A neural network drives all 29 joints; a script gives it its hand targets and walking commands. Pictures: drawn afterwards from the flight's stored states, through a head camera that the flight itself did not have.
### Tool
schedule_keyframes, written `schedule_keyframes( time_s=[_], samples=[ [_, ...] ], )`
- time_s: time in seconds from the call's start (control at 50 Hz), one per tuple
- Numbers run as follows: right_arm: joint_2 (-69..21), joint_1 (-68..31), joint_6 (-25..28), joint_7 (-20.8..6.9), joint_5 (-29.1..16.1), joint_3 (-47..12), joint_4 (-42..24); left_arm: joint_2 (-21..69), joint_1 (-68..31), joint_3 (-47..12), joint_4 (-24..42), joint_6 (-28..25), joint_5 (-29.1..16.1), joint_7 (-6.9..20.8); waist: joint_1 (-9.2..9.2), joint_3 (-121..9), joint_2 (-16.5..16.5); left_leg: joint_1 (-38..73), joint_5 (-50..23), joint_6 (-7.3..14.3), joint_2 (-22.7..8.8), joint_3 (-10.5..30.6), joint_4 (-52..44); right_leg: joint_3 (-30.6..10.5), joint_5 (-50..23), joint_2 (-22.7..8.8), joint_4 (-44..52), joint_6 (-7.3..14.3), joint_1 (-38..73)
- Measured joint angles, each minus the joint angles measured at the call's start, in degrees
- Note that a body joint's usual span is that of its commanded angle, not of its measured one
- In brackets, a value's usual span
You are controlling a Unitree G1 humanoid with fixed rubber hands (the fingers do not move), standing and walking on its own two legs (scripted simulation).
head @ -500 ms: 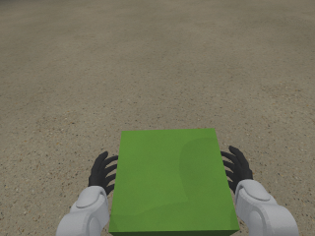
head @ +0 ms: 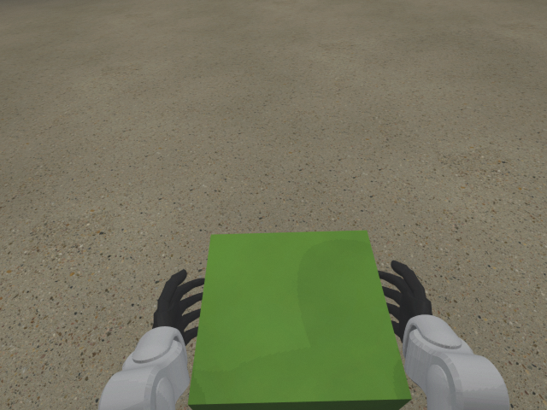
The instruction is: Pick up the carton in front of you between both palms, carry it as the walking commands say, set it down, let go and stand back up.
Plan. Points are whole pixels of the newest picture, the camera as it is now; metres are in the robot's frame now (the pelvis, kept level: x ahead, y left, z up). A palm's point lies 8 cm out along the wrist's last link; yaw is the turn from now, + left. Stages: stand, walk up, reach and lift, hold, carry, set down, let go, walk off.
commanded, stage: carry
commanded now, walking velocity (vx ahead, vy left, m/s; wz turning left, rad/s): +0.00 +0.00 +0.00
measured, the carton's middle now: (291, 341) +0.24 +0.00 +0.02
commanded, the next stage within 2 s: hold in 1.78 s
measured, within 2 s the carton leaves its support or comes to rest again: neither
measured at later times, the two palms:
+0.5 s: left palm (179, 361) +0.20 +0.14 +0.06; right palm (420, 348) +0.20 -0.16 +0.06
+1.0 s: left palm (190, 354) +0.22 +0.14 +0.03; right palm (412, 342) +0.22 -0.16 +0.03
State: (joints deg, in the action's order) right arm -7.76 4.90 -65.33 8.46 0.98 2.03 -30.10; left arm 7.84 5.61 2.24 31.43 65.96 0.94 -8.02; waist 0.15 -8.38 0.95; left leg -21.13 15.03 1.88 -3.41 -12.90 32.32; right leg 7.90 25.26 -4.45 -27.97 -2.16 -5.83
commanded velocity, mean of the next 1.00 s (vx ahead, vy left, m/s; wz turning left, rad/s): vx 0.00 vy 0.00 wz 0.00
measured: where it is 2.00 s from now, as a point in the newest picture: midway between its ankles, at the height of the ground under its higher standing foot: outside the picture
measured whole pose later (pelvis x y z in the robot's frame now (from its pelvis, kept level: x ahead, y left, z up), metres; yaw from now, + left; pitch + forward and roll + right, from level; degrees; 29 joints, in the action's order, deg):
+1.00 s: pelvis -0.06 -0.01 +0.00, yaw +0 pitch +2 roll +0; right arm -7.8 -10.2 -38.7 2.4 11.5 8.7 7.2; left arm 7.7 -9.2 8.0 -5.6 39.3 11.7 -2.1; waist 0.0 -2.5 0.5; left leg -23.4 7.7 1.6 -5.4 -11.7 29.5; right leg 9.5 22.4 -2.7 -31.1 0.4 -10.5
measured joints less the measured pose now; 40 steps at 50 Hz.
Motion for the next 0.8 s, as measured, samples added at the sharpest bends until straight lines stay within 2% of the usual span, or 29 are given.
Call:
schedule_keyframes(
  time_s=[0.2, 0.4, 0.6, 0.8],
  samples=[
    [-0.03, 0.42, 0.07, -0.51, 0.74, 0.00, 1.45, -0.01, 0.38, -0.22, -1.76, -0.34, 0.73, 0.41, 0.03, 0.87, -0.11, 0.33, -0.19, -0.43, -0.70, 0.27, 1.00, 0.72, 0.70, 0.33, -1.03, 0.85, 0.42],
    [0.37, -3.06, 3.40, -2.64, 3.68, 0.76, 10.48, -0.36, -2.86, 0.39, -10.51, -3.72, 3.93, 2.49, -0.02, 1.84, -0.40, 0.52, -3.14, -0.39, -1.05, 0.69, -1.16, 1.21, -1.04, 0.94, -0.78, 1.50, -0.12],
    [0.56, -7.16, 11.22, -4.65, 7.30, 2.14, 22.14, -0.62, -7.00, 1.65, -22.14, -11.48, 7.27, 4.46, -0.10, 2.63, -0.59, -0.22, -5.76, -0.33, -1.46, 0.97, -2.97, 1.48, -2.60, 1.51, -0.78, 2.02, -1.64],
    [0.29, -12.89, 22.97, -5.96, 10.59, 5.50, 36.98, -0.44, -12.73, 4.69, -36.78, -23.02, 10.76, 5.85, 0.06, 4.24, -0.53, -1.21, -7.09, -0.26, -1.78, 1.15, -3.38, 1.59, -3.16, 1.77, -1.68, 2.33, -3.19]
  ],
)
